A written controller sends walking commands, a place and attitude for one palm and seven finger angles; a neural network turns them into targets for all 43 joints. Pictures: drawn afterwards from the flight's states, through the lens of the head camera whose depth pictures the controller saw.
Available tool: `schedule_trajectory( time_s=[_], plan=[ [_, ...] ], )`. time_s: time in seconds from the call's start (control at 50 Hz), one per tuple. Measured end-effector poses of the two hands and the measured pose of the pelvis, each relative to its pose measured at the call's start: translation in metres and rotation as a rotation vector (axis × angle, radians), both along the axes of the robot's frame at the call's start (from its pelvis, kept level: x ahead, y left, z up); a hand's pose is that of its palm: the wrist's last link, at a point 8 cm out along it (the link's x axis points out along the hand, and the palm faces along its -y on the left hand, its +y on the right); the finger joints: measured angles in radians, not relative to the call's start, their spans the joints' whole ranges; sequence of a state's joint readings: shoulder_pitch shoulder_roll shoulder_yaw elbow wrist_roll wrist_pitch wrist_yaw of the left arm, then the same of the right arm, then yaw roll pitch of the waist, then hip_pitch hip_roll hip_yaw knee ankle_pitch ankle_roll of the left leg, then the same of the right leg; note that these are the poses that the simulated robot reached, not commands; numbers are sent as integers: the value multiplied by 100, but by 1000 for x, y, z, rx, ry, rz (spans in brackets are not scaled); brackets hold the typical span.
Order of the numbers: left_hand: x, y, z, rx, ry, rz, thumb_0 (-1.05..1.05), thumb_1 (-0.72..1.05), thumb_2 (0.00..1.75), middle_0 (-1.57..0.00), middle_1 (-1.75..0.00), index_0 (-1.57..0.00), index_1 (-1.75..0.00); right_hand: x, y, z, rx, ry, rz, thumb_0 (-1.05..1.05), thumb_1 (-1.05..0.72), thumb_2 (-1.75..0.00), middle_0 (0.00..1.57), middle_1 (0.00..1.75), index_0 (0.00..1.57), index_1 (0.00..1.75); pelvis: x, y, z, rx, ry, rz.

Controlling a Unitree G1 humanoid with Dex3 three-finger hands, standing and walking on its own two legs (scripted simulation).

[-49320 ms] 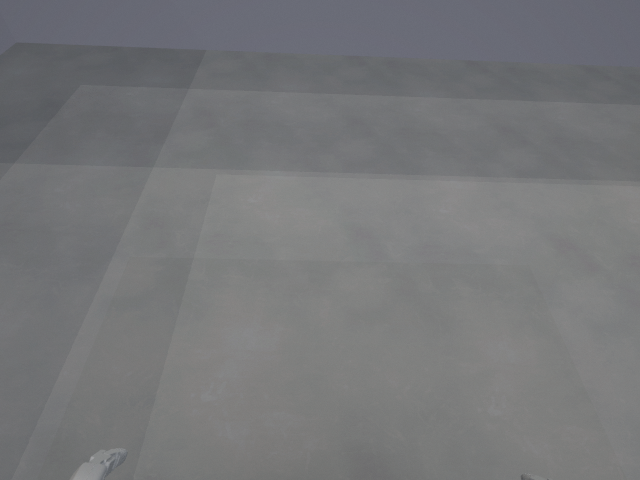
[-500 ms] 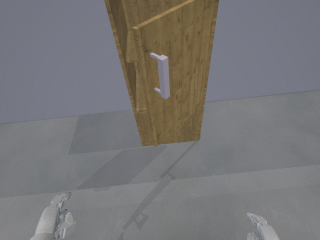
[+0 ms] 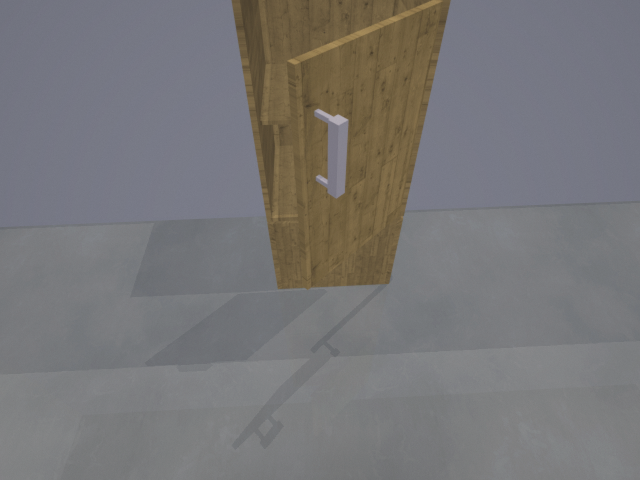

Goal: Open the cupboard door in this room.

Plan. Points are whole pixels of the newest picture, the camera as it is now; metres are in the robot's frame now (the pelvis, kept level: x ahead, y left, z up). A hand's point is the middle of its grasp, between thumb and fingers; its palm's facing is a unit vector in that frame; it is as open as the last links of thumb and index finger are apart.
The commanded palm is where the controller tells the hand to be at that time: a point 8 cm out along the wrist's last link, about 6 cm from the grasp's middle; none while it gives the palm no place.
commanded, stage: let the arm hang, fingers relaxed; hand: left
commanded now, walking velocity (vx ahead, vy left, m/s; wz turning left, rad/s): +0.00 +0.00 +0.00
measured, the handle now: (328, 154) +0.64 +0.02 +0.05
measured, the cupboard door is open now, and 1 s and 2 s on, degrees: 42 42 42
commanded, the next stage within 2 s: look to check the result in 0.42 s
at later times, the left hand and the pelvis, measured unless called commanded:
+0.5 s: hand out of the picture -0.02 +0.17 -0.18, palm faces +0.04 -0.99 -0.16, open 7.4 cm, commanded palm none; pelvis +0.00 +0.02 +0.00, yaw +0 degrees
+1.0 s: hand out of the picture +0.01 +0.18 -0.18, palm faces +0.03 -0.98 -0.18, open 7.4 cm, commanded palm none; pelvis +0.02 +0.02 +0.00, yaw +0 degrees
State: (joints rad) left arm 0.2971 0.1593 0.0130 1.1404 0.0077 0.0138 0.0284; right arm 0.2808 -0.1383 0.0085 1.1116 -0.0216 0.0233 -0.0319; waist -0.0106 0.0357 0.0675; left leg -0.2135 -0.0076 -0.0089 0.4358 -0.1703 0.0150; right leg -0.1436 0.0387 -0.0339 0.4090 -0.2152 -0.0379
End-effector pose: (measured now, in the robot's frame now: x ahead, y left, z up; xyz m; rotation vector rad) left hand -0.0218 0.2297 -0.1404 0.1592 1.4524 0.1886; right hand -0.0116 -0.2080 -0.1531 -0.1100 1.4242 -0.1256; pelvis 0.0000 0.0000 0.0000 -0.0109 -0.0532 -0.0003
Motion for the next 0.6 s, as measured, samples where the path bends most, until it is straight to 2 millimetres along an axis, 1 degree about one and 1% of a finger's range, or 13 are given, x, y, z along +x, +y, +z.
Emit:
schedule_trajectory(
  time_s=[0.08,0.16,0.3,0.44,0.6],
  plan=[
    [0,0,-1,-6,-7,-1,1,91,90,-19,-30,-20,-30,-14,11,-1,15,22,-17,0,-91,-89,20,30,20,30,-2,4,0,2,0,-4],
    [4,-2,-4,-22,-20,-4,1,91,90,-19,-30,-20,-30,-25,17,-1,14,40,-30,0,-91,-89,20,30,20,30,-3,8,-1,3,2,-7],
    [8,-8,-9,-54,-30,-6,1,91,90,-19,-30,-20,-30,-34,19,2,-4,58,-43,0,-91,-89,20,30,20,30,-4,13,-1,5,10,-8],
    [4,-8,-10,-66,-12,0,1,91,90,-19,-30,-20,-30,-29,19,5,-18,52,-45,0,-91,-89,20,30,20,30,-2,17,-1,5,19,-6],
    [1,-1,-8,-52,10,8,1,91,90,-19,-30,-20,-30,-10,21,4,-16,22,-33,0,-91,-89,19,30,20,30,4,19,0,6,21,-5]
  ],
)
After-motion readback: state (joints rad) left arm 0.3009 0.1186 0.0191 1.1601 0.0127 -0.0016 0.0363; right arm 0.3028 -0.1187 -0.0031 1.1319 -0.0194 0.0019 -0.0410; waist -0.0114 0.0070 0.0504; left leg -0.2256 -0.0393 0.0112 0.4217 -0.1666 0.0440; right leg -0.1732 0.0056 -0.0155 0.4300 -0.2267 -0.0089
